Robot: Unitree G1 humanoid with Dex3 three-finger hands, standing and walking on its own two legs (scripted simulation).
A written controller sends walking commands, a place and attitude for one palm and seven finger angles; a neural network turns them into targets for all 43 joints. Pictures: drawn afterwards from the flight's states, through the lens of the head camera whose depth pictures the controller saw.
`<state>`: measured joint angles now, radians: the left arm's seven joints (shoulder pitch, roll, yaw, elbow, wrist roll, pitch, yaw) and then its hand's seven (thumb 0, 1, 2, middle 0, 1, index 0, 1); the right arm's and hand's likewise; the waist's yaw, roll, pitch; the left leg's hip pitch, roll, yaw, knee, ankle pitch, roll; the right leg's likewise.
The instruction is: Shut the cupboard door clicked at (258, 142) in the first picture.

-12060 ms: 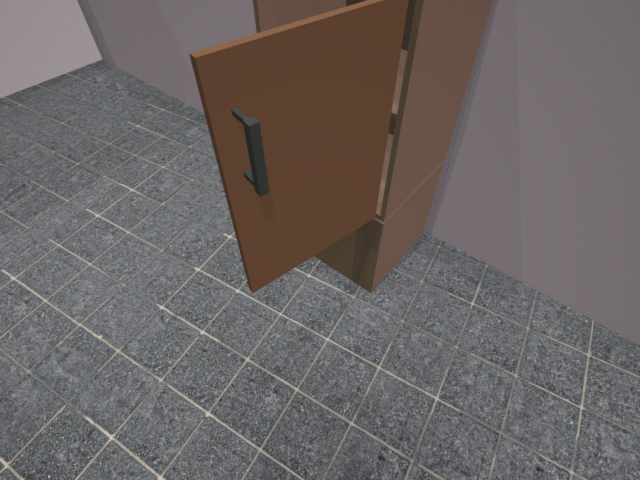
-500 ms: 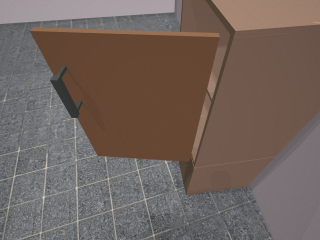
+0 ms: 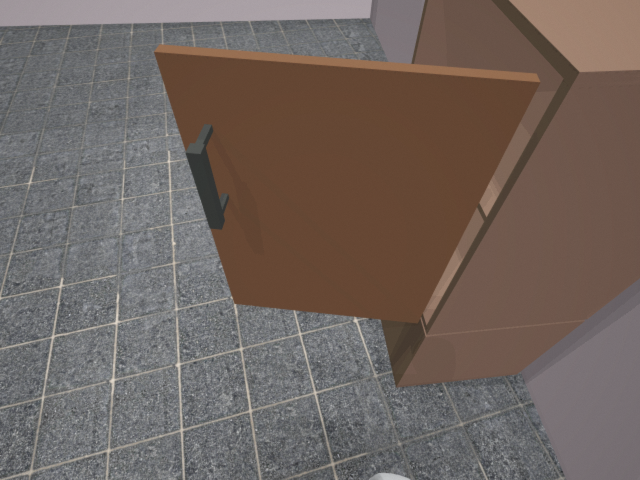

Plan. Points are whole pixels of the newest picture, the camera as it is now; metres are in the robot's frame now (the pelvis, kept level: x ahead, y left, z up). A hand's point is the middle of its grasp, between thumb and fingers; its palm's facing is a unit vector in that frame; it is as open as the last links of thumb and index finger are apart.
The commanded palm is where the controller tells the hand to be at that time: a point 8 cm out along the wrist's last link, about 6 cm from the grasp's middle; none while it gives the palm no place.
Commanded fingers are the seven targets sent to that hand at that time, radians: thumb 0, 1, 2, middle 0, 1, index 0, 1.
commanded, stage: come to a stop and stand still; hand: left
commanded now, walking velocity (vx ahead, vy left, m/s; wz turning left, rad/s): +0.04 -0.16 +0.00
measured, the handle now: (211, 180) +0.47 +0.19 +0.09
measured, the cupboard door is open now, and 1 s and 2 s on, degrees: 78 78 78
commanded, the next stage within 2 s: look again from close up in 1.94 s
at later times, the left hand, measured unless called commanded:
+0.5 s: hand out of the picture +0.01 +0.15 -0.16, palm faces -0.01 -0.98 -0.20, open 7.3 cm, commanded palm none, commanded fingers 0.00 0.90 0.90 -0.20 -0.30 -0.20 -0.30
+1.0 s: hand out of the picture +0.01 +0.18 -0.17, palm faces +0.01 -0.98 -0.18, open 7.4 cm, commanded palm none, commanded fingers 0.00 0.90 0.90 -0.20 -0.30 -0.20 -0.30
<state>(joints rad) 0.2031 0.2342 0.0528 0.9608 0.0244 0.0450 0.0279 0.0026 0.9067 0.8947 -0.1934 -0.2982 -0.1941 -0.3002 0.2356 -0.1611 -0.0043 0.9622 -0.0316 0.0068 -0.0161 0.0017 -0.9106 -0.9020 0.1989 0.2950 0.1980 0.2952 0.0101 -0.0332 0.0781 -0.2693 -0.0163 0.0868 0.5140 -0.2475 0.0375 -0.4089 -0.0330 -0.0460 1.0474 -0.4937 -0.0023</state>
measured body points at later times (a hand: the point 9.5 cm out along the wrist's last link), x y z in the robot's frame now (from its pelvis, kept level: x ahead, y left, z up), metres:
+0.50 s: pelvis +0.02 -0.01 +0.01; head +0.03 -0.03 +0.46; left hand +0.01 +0.20 -0.14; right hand -0.02 -0.21 -0.16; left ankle +0.02 +0.10 -0.73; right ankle -0.02 -0.08 -0.73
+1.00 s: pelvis +0.01 +0.01 +0.00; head +0.00 +0.02 +0.45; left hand +0.01 +0.23 -0.16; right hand +0.03 -0.22 -0.15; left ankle +0.02 +0.10 -0.73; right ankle -0.02 -0.08 -0.73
